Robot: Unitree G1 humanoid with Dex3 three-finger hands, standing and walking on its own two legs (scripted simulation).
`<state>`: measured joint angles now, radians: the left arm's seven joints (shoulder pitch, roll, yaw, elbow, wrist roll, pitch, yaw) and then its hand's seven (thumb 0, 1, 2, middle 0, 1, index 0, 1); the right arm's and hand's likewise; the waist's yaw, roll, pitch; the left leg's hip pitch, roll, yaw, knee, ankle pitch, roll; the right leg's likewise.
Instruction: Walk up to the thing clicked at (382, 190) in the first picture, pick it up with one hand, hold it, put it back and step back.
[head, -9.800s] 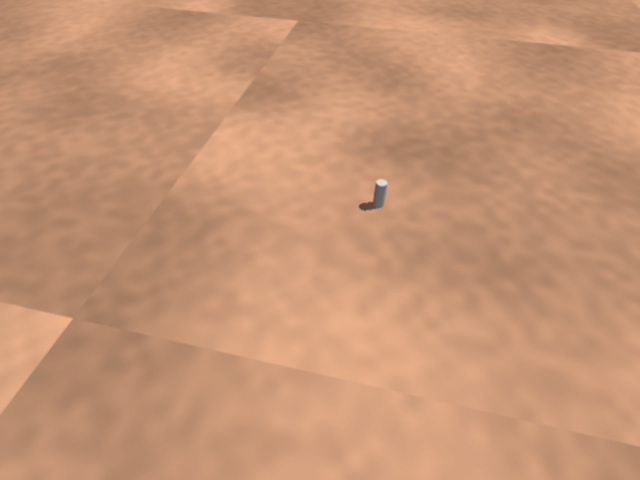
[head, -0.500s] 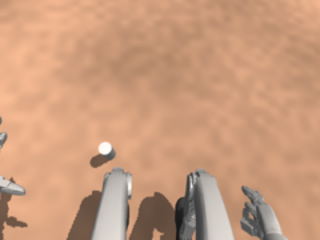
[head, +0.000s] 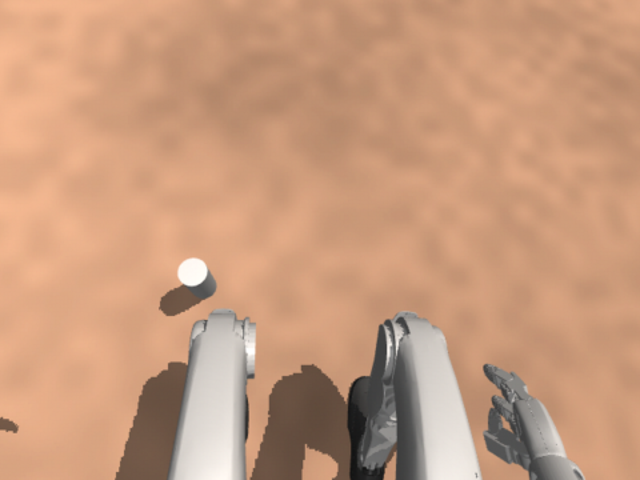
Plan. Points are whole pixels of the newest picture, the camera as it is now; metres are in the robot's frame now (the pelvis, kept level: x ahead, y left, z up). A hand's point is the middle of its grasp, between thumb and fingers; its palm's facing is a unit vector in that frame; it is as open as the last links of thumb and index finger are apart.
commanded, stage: go down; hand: left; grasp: from the side
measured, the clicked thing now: (198, 279) +0.41 +0.22 -0.37
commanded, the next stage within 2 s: approach in 0.88 s
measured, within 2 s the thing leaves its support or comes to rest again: neither
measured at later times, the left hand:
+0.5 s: hand out of the picture +0.33 +0.39 -0.05, palm faces +0.09 -0.98 -0.16, open 17.4 cm
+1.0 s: hand out of the picture +0.34 +0.40 -0.06, palm faces +0.10 -0.99 -0.14, open 17.5 cm
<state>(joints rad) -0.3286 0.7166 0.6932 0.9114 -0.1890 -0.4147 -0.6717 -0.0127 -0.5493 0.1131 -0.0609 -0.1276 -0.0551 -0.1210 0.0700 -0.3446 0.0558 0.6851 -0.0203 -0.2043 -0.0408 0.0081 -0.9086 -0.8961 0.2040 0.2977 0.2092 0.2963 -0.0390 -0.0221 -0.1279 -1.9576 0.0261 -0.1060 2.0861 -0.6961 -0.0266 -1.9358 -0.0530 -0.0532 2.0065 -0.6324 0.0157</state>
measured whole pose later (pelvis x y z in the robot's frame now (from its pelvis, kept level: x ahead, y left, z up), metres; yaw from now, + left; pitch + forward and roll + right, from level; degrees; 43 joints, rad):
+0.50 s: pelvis -0.01 +0.00 -0.04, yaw -1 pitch +31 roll -6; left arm -0.40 0.78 0.73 0.94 -0.20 -0.41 -0.72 -0.01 -0.55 0.11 -0.05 -0.10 -0.04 -0.10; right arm 0.08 -0.36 0.08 0.69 -0.03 -0.20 -0.03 0.01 -0.92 -0.90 0.20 0.30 0.21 0.30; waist -0.05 -0.03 -0.11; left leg -2.07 0.02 -0.12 2.21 -0.69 -0.02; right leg -2.03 -0.05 -0.05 2.11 -0.62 0.03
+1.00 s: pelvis -0.01 +0.00 -0.06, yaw -1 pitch +30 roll -6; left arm -0.44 0.81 0.77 0.98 -0.22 -0.43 -0.77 -0.01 -0.56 0.11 -0.05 -0.10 -0.04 -0.10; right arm 0.06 -0.37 0.09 0.70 -0.03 -0.20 -0.02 0.01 -0.92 -0.90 0.20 0.30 0.21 0.30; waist -0.06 -0.03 -0.08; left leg -2.12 0.01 -0.12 2.28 -0.69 -0.02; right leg -2.09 -0.05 -0.05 2.18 -0.63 0.03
